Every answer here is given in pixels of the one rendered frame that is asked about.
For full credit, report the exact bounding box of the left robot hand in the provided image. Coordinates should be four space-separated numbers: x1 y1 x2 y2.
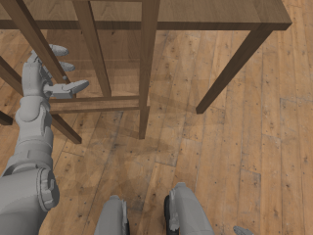
22 44 90 102

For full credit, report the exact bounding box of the table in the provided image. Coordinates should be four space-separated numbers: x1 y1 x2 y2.
0 0 292 126

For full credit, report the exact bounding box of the robot left forearm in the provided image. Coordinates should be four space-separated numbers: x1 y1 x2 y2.
0 95 54 178

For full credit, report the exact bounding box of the robot left upper arm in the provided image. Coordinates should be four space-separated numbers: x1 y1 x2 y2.
0 167 60 235

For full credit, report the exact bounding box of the right robot hand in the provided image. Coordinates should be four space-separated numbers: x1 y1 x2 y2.
233 225 254 235

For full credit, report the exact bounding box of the robot right foot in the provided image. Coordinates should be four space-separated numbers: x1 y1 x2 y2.
163 195 179 235

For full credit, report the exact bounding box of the chair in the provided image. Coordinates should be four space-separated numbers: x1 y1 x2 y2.
0 0 160 145

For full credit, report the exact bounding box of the right robot shin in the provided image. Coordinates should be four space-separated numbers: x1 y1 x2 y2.
169 182 186 230

